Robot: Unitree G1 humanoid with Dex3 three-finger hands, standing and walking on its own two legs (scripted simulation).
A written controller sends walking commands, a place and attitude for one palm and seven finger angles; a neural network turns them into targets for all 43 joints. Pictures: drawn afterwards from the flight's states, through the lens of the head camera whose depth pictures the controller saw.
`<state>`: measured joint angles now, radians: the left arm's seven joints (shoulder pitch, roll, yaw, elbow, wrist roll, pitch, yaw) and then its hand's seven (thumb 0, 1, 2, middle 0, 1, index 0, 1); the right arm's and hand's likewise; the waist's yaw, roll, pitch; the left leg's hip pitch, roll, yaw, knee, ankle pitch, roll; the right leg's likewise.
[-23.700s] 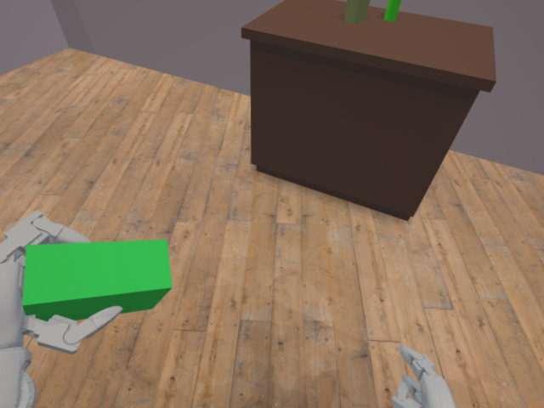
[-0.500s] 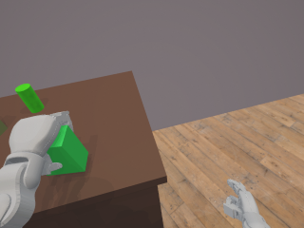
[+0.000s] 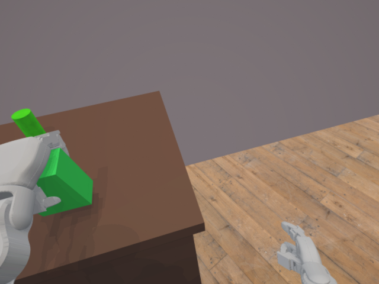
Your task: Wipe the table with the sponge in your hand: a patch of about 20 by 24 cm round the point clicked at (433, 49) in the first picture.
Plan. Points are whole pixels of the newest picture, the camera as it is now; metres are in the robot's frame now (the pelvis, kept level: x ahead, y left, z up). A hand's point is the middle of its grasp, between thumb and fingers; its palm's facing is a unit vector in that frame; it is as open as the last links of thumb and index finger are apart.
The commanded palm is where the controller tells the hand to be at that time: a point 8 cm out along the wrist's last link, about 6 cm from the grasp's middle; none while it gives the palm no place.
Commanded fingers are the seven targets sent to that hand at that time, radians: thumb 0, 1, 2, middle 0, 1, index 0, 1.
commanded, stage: lower the sponge onto the table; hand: left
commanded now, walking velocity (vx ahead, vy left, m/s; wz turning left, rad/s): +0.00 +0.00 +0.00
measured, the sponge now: (57, 189) +0.23 +0.32 +0.12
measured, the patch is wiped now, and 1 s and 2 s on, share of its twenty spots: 0.10 0.10 0.35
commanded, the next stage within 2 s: wipe forward along the first lane in 0.98 s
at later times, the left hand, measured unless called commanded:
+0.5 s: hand (44, 186) +0.21 +0.32 +0.15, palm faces +0.13 -0.07 -0.99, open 10.0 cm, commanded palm +0.17 +0.30 +0.21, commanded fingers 0.00 0.10 1.30 -1.20 -1.60 -1.20 -1.60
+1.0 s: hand (60, 196) +0.21 +0.30 +0.12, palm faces +0.07 -0.07 -1.00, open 10.0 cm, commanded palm +0.18 +0.29 +0.18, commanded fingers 0.00 0.10 1.30 -1.20 -1.60 -1.20 -1.60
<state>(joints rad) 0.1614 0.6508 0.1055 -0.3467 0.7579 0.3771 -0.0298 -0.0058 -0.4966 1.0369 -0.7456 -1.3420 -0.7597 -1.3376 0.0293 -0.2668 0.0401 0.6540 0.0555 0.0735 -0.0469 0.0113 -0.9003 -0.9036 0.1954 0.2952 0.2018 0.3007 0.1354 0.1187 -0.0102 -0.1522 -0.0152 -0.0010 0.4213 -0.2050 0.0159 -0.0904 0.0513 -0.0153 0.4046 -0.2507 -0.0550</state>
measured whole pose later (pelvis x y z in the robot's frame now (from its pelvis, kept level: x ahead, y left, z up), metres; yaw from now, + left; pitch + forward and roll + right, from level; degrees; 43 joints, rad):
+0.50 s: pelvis -0.01 +0.01 +0.00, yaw +0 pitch -3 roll +0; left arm 0.16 0.60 0.08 -0.27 0.78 0.42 -0.04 -0.01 -0.50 1.04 -0.74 -1.35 -0.76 -1.34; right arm 0.02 -0.26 0.06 0.65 0.06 0.08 -0.05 0.01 -0.90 -0.90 0.20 0.30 0.20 0.30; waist 0.12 0.12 0.00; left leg -0.17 -0.02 0.00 0.41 -0.19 0.02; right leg -0.11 0.04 -0.02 0.40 -0.24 -0.05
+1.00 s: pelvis +0.00 +0.01 +0.00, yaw +0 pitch -3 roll +0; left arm 0.24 0.56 0.01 -0.31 0.83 0.38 -0.02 -0.01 -0.50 1.04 -0.74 -1.35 -0.75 -1.34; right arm 0.05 -0.27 0.04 0.64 0.05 0.08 -0.04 0.01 -0.90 -0.90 0.20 0.30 0.20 0.30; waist 0.12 0.13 -0.01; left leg -0.17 -0.03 0.00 0.42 -0.20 0.03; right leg -0.11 0.04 -0.02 0.41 -0.26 -0.05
